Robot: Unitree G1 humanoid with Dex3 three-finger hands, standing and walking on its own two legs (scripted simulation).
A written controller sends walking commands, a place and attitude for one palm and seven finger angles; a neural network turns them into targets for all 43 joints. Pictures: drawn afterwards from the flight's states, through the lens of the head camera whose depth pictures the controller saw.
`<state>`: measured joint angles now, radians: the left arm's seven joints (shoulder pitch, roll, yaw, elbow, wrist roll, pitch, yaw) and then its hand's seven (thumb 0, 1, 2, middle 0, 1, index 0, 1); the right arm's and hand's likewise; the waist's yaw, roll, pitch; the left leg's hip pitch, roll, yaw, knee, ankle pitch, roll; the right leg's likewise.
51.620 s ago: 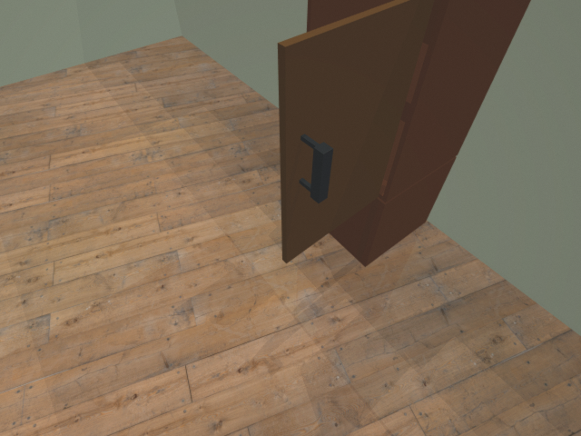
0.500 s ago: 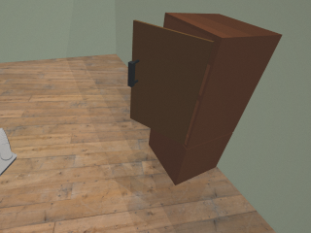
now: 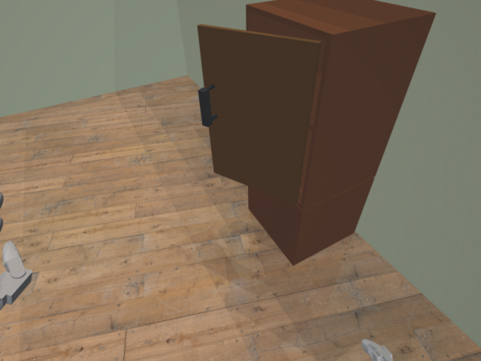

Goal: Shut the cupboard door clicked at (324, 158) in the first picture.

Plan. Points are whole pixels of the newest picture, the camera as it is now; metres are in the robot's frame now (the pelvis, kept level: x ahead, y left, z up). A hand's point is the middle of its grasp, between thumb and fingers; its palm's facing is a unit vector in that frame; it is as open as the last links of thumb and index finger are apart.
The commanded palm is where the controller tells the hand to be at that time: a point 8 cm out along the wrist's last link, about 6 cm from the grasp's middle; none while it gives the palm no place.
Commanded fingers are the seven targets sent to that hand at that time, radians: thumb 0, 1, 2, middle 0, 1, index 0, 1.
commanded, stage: stop stepping back and stand still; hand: left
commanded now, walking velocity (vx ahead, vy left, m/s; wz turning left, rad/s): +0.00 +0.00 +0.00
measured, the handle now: (209, 105) +0.93 +0.20 +0.00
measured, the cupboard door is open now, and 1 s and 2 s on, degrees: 30 30 30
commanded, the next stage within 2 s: let the arm hang, fingers relaxed in 1.00 s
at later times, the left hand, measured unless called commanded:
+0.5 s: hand (39, 255) +0.21 +0.30 +0.15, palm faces +0.39 -0.78 -0.49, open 7.4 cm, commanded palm +0.15 +0.33 +0.18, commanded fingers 0.00 0.90 0.90 -0.20 -0.30 -0.20 -0.30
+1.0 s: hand (16, 263) +0.19 +0.32 +0.15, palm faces +0.43 -0.79 -0.44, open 7.4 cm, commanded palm +0.13 +0.35 +0.18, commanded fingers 0.00 0.90 0.90 -0.20 -0.30 -0.20 -0.30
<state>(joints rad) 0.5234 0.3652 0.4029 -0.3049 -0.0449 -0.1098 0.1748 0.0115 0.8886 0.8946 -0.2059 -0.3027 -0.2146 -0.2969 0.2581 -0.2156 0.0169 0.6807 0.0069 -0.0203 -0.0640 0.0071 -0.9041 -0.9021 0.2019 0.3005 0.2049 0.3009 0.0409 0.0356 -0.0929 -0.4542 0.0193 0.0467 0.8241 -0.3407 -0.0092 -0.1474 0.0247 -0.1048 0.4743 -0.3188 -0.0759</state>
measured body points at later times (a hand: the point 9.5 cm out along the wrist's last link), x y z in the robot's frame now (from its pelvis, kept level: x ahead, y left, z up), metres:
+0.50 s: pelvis +0.01 +0.03 +0.00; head +0.01 +0.03 +0.45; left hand +0.18 +0.34 +0.17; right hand +0.17 -0.19 -0.09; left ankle +0.04 +0.14 -0.74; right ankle -0.04 -0.07 -0.74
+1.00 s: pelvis -0.01 +0.05 +0.00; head -0.01 +0.06 +0.45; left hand +0.16 +0.36 +0.18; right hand +0.15 -0.18 -0.08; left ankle +0.04 +0.14 -0.74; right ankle -0.04 -0.07 -0.74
